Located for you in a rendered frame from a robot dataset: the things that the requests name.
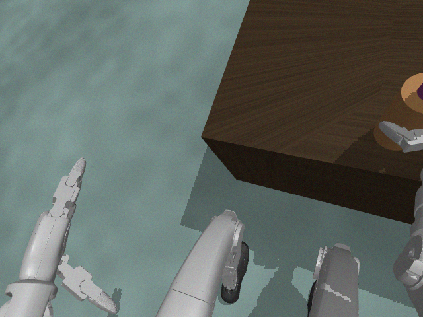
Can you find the bottle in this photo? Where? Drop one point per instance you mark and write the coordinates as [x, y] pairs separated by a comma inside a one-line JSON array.
[[405, 110]]

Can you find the left robot foot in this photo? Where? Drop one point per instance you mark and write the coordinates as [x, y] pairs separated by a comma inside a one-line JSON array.
[[231, 296]]

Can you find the right robot hand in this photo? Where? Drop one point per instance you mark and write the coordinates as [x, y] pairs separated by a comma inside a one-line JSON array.
[[412, 141]]

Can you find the left robot arm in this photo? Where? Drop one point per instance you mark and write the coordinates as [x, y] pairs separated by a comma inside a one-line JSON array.
[[30, 298]]

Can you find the left robot hand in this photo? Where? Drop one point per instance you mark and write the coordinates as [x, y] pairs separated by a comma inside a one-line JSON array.
[[44, 257]]

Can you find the right robot arm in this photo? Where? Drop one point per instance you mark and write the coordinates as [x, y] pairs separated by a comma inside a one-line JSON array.
[[408, 267]]

